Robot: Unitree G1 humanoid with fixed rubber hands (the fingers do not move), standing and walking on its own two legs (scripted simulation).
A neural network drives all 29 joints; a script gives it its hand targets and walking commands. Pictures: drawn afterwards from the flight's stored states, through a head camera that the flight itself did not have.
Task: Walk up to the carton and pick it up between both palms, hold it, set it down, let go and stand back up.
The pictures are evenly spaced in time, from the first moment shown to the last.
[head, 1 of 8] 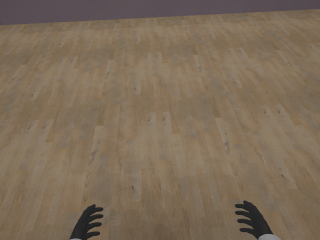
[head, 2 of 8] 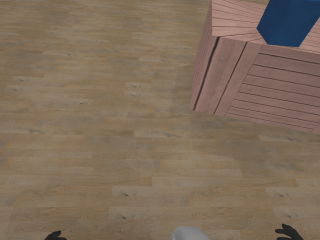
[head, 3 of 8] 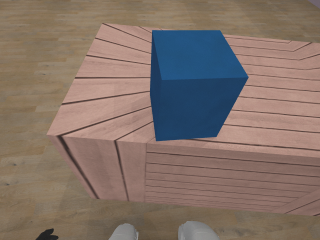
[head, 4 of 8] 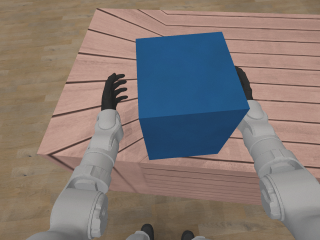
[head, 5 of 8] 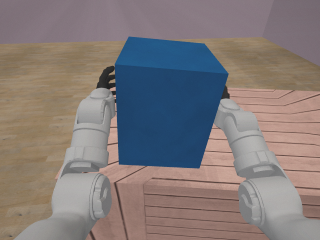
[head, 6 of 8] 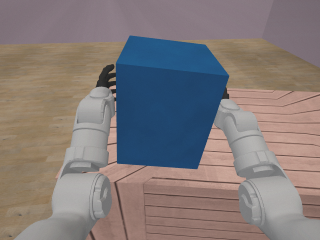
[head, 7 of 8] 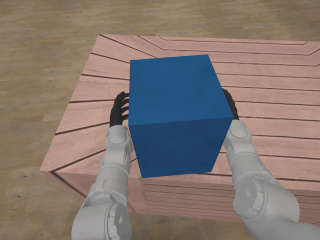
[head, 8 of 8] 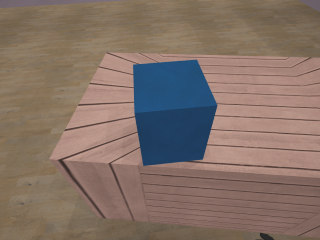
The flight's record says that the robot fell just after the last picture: no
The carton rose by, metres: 0.19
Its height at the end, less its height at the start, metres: +0.00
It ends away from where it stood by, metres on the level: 0.02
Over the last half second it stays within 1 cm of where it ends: yes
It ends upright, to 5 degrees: yes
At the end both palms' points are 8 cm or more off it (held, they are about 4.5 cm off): yes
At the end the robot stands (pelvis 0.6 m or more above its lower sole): yes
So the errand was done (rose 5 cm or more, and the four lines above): yes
